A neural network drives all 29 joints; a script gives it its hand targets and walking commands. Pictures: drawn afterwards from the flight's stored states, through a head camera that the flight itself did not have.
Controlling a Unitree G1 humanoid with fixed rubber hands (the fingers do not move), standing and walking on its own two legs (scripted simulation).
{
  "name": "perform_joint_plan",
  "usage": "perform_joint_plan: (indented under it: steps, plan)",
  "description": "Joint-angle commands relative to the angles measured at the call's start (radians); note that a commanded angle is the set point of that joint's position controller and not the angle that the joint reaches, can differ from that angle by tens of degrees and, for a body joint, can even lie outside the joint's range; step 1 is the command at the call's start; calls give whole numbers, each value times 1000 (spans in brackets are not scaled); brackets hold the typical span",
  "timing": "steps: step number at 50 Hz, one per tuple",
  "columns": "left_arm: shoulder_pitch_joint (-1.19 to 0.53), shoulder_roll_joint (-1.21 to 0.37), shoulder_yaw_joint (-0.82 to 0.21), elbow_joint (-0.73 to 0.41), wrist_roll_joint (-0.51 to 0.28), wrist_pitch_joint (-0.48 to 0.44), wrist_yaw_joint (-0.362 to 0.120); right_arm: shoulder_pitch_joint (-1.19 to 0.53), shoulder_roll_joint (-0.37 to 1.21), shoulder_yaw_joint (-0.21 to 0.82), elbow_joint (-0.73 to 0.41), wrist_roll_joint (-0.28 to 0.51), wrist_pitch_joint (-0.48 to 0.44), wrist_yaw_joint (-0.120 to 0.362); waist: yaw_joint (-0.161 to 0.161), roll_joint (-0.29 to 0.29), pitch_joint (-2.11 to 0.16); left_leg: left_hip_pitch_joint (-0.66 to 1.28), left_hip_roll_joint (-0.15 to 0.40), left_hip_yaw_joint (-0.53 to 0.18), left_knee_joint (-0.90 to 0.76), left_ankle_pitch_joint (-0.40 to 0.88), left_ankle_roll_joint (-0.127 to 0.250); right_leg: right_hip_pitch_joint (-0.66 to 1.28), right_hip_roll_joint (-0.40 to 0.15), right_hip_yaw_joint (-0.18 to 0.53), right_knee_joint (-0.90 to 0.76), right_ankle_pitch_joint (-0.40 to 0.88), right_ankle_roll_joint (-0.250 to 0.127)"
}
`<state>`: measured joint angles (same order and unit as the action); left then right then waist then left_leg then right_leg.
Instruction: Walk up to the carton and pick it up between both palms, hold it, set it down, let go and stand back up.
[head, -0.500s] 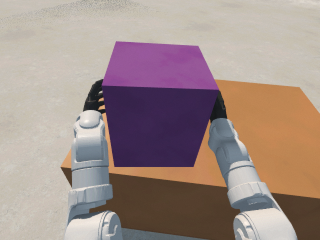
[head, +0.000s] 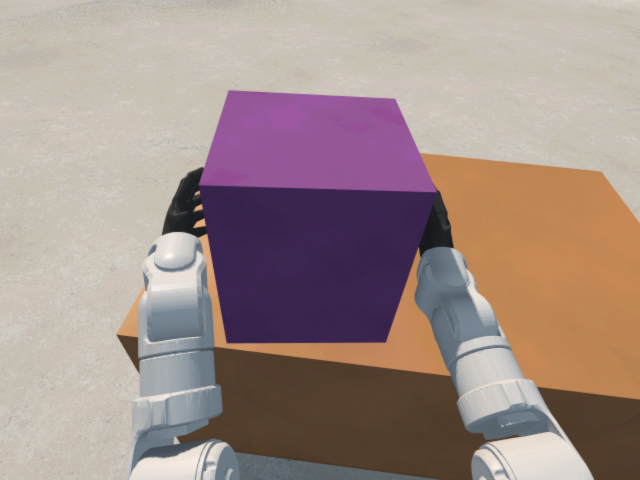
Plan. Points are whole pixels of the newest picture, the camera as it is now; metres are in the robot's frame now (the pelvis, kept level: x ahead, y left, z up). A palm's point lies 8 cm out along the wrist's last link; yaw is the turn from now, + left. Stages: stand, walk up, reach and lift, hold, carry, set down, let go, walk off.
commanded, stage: hold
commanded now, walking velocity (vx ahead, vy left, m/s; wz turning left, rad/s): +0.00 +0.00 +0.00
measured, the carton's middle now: (310, 221) +0.40 +0.00 +0.14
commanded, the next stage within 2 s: set down in 0.46 s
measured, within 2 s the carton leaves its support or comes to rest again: neither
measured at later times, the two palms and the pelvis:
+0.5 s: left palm (184, 233) +0.36 +0.15 +0.17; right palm (437, 242) +0.34 -0.15 +0.15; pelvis +0.00 +0.00 +0.00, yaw +0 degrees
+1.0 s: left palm (201, 251) +0.38 +0.14 +0.12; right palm (433, 248) +0.36 -0.16 +0.12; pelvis +0.01 -0.01 +0.00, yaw +1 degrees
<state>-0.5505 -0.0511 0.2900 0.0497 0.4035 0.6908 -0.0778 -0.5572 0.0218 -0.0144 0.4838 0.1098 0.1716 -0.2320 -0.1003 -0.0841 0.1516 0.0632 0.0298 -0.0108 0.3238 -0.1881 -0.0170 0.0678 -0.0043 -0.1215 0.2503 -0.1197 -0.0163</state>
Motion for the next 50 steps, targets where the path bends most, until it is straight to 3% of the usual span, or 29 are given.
perform_joint_plan:
  steps: [1,2,3,6,7,8,9,11,12,14,16,17,18,21,22,23,25,26,27,28,31,35,37,40,41,46,47,49,50]
  plan:
    - [-549,-440,-458,-103,-156,-52,-118,-711,433,354,-330,60,-67,142,-1,132,-461,19,-55,57,-24,331,-13,173,40,-9,0,182,36]
    - [-571,-446,-477,-175,-169,-58,-110,-691,435,355,-320,74,-66,147,7,165,-477,19,-52,57,-19,339,-24,154,44,-12,10,165,38]
    - [-555,-460,-477,-120,-166,-50,-114,-711,427,338,-327,61,-63,143,-4,121,-461,17,-53,58,-15,339,-21,144,44,-12,2,171,40]
    - [-533,-474,-483,-132,-175,-39,-121,-687,437,355,-347,67,-56,128,-26,109,-462,26,-53,57,-6,350,-25,181,46,-16,10,234,40]
    - [-494,-446,-461,-165,-170,-38,-117,-679,430,371,-365,84,-52,130,19,110,-450,12,-49,54,-1,373,-17,192,42,-1,17,258,43]
    - [-524,-447,-479,-180,-177,-40,-122,-640,418,362,-357,77,-44,121,-31,97,-438,8,-58,56,-4,345,-21,187,40,0,19,270,46]
    - [-533,-445,-469,-174,-170,-33,-124,-652,415,374,-352,79,-34,122,-16,127,-456,20,-57,61,-6,367,-22,204,40,1,18,271,45]
    - [-516,-445,-472,-135,-174,-22,-133,-626,411,338,-310,65,-18,114,-56,125,-397,31,-60,58,-8,342,-27,159,42,0,7,247,44]
    - [-519,-436,-462,-174,-160,-27,-131,-647,418,363,-346,74,-20,119,-23,113,-428,26,-56,60,-17,332,-21,172,45,-9,11,231,44]
    - [-553,-420,-444,-139,-154,-15,-133,-650,410,338,-291,64,-8,128,-17,131,-361,-14,-47,56,-34,296,-20,139,38,-2,2,139,34]
    - [-536,-447,-444,-90,-146,-11,-140,-662,398,304,-304,51,-21,133,-40,119,-336,-23,-52,66,-44,238,-20,139,40,-13,-15,114,32]
    - [-542,-422,-420,-66,-129,-10,-143,-675,395,299,-270,43,-11,135,-22,114,-299,-43,-51,66,-73,183,-9,126,34,-8,-22,55,32]
    - [-543,-447,-418,-33,-122,-10,-142,-684,398,281,-252,29,-19,138,-44,111,-299,-33,-51,68,-84,151,-7,113,35,-16,-29,21,31]
    - [-582,-476,-466,-90,-164,-34,-129,-721,429,317,-306,54,-39,147,-15,107,-390,-20,-51,62,-47,253,-13,132,40,-12,-12,95,28]
    - [-570,-468,-455,-101,-166,-42,-122,-751,448,347,-345,80,-49,149,20,117,-456,-6,-50,58,-33,289,-14,158,39,-8,-1,138,33]
    - [-566,-471,-469,-90,-161,-49,-122,-725,441,325,-326,58,-54,142,-7,109,-432,-9,-54,68,-25,270,-10,150,40,-9,-3,153,40]
    - [-626,-506,-551,-118,-227,-74,-114,-780,451,351,-378,62,-57,144,6,101,-518,3,-78,46,-16,294,-8,119,39,-17,21,232,45]
    - [-681,-491,-528,-128,-237,-90,-108,-776,440,308,-367,34,-58,142,-7,109,-539,12,-78,42,-23,265,-16,94,41,-27,13,191,48]
    - [-612,-502,-514,-87,-217,-92,-111,-748,455,319,-377,18,-67,141,18,84,-519,-6,-76,50,-30,227,-7,129,39,-16,8,186,46]
    - [-645,-496,-514,-91,-208,-99,-111,-718,446,291,-324,2,-70,141,-29,90,-476,-31,-76,50,-41,187,-3,133,25,-22,12,209,53]
    - [-583,-452,-389,49,-129,-105,-144,-707,433,227,-240,-63,-92,151,20,59,-344,-82,-66,73,-101,25,27,144,17,-18,-15,61,47]
    - [-548,-439,-337,99,-77,-157,-171,-676,382,109,-170,-157,-184,183,13,98,-277,-132,-50,91,-138,-53,21,151,12,-43,-22,-53,26]
    - [-509,-435,-297,134,-64,-194,-166,-672,382,70,-163,-197,-240,191,5,79,-274,-108,-54,98,-128,-20,19,125,10,-65,-26,-24,31]
    - [-513,-451,-367,135,-86,-268,-141,-608,367,63,-92,-224,-323,197,-3,104,-311,-94,-39,91,-106,49,-12,116,19,-64,-8,30,26]
    - [-514,-450,-372,137,-93,-296,-132,-620,363,59,-94,-232,-346,196,16,99,-368,-82,-44,95,-110,60,-12,124,16,-65,-17,26,24]
    - [-602,-487,-465,79,-146,-406,-75,-651,426,136,-66,-193,-427,192,18,113,-508,-45,-56,89,-54,234,-37,153,18,-55,19,235,32]
    - [-602,-503,-477,67,-156,-425,-59,-655,428,162,-91,-182,-438,191,41,102,-515,-50,-59,83,-47,271,-36,141,20,-63,24,257,43]
    - [-598,-480,-489,105,-163,-443,-50,-669,425,179,-103,-186,-438,184,29,63,-560,-72,-70,77,-42,239,-30,182,7,-48,39,340,55]
    - [-588,-504,-504,80,-165,-453,-45,-643,436,193,-80,-176,-443,182,28,87,-565,-64,-64,77,-43,261,-33,188,13,-50,42,342,57]
